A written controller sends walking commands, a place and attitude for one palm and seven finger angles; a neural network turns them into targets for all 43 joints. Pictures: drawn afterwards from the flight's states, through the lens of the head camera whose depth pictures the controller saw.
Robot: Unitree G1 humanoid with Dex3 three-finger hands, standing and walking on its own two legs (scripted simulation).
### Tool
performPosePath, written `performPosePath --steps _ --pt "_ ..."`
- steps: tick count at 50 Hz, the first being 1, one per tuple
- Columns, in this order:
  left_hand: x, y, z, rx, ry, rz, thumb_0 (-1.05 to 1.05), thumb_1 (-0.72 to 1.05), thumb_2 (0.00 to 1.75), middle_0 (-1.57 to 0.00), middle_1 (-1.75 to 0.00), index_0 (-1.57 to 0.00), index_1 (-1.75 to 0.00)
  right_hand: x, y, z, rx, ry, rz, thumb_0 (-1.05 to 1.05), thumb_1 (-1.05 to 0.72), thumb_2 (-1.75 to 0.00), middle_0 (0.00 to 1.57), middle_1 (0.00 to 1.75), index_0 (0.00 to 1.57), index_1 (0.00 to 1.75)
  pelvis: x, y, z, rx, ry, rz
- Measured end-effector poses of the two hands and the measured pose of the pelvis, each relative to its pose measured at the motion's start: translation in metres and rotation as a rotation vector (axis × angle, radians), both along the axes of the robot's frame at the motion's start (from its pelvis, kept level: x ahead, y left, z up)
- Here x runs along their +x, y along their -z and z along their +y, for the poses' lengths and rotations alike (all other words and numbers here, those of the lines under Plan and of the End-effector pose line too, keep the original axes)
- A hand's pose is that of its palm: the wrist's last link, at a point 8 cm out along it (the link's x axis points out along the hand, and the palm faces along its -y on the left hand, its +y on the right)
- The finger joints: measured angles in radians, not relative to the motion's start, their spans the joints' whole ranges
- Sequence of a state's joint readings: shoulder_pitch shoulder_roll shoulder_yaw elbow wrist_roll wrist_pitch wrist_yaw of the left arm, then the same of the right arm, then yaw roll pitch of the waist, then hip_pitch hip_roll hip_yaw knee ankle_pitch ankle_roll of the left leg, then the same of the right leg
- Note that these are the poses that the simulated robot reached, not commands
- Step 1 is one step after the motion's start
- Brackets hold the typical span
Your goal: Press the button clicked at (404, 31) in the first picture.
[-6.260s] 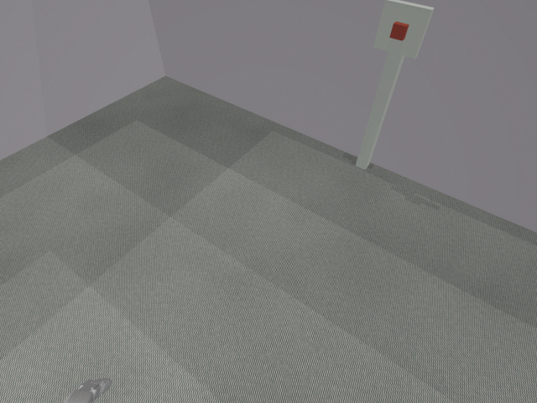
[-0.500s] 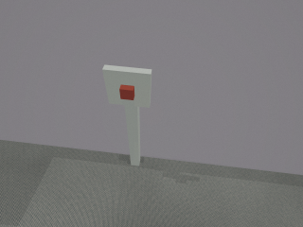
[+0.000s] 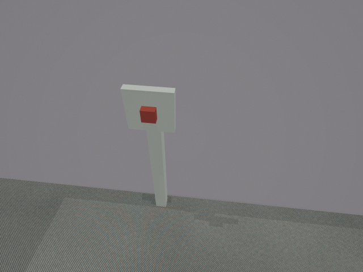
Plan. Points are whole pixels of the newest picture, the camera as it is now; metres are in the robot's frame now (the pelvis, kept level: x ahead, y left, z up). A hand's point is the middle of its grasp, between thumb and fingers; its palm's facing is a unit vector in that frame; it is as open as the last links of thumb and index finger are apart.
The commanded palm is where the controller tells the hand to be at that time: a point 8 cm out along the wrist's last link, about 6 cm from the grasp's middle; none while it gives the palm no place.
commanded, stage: look again from close up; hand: left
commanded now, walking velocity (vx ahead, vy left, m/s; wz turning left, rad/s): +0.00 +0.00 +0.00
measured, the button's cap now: (148, 114) +0.62 +0.15 -0.01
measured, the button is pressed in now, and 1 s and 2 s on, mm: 0 0 0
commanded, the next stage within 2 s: shuffle to correct the standing spot in 0.08 s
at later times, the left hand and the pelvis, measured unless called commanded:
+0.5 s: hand out of the picture -0.05 +0.17 -0.18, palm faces +0.02 -0.98 -0.17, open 7.4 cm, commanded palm none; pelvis +0.00 +0.00 +0.00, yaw -2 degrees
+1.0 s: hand (111, 266) +0.18 +0.19 -0.17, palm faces -0.05 -0.97 -0.23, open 7.3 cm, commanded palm none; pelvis +0.11 +0.00 -0.01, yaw -3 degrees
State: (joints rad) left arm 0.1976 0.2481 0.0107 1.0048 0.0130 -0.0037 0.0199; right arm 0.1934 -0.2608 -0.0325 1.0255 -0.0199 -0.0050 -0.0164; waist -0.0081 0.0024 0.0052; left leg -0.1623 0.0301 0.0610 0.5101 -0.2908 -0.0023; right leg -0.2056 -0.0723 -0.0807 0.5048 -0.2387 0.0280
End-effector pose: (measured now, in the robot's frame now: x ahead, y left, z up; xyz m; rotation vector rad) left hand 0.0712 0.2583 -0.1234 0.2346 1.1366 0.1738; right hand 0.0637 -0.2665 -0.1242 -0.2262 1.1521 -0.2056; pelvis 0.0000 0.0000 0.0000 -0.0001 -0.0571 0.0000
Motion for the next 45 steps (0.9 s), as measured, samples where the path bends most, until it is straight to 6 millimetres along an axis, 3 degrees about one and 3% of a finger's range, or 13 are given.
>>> performPosePath --steps 4,9,20,27,31,37,40,45 --pt "-0.014 -0.001 -0.002 -0.002 -0.004 0.012 0.01 0.90 0.90 -0.20 -0.30 -0.20 -0.30 -0.002 -0.002 -0.001 0.008 -0.020 -0.005 0.01 -0.90 -0.89 0.20 0.30 0.20 0.30 -0.008 -0.002 -0.003 0.001 -0.003 -0.002" --pt "-0.040 0.001 -0.005 -0.005 -0.021 0.063 0.01 0.90 0.90 -0.21 -0.30 -0.20 -0.30 -0.019 0.000 0.001 0.022 -0.028 0.035 0.01 -0.90 -0.89 0.20 0.30 0.20 0.30 -0.016 -0.004 -0.005 0.003 -0.007 0.001" --pt "-0.107 0.015 -0.027 -0.068 -0.068 0.258 0.01 0.90 0.90 -0.20 -0.30 -0.20 -0.30 -0.087 0.015 0.021 0.078 0.047 0.217 0.01 -0.90 -0.89 0.20 0.30 0.20 0.30 -0.013 -0.004 -0.005 -0.004 0.022 0.016" --pt "-0.120 0.024 -0.044 -0.116 -0.085 0.333 0.01 0.90 0.90 -0.20 -0.30 -0.20 -0.30 -0.121 0.022 0.038 0.110 0.114 0.321 0.01 -0.90 -0.89 0.20 0.30 0.20 0.30 0.002 0.003 -0.003 -0.005 0.031 0.016" --pt "-0.114 0.028 -0.048 -0.137 -0.114 0.331 0.01 0.90 0.90 -0.20 -0.30 -0.20 -0.30 -0.119 0.025 0.047 0.116 0.120 0.359 0.01 -0.90 -0.89 0.20 0.30 0.20 0.30 0.016 0.007 0.001 -0.020 0.024 0.028" --pt "-0.092 0.037 -0.041 -0.168 -0.097 0.372 0.01 0.90 0.90 -0.20 -0.30 -0.20 -0.30 -0.083 0.021 0.067 0.099 0.146 0.286 0.01 -0.91 -0.89 0.20 0.30 0.20 0.30 0.042 0.009 0.017 -0.014 0.047 0.047" --pt "-0.056 0.032 -0.035 -0.156 -0.046 0.359 0.01 0.90 0.90 -0.20 -0.30 -0.20 -0.30 -0.075 0.018 0.080 0.110 0.176 0.258 0.01 -0.91 -0.89 0.20 0.30 0.20 0.30 0.057 0.003 0.020 -0.019 0.063 0.051" --pt "0.028 0.020 -0.019 -0.094 0.012 0.245 0.03 0.94 0.90 -0.20 -0.30 -0.20 -0.30 -0.078 0.014 0.097 0.161 0.202 0.334 0.00 -0.90 -0.89 0.20 0.30 0.20 0.30 0.080 -0.003 0.016 -0.020 0.063 0.057"
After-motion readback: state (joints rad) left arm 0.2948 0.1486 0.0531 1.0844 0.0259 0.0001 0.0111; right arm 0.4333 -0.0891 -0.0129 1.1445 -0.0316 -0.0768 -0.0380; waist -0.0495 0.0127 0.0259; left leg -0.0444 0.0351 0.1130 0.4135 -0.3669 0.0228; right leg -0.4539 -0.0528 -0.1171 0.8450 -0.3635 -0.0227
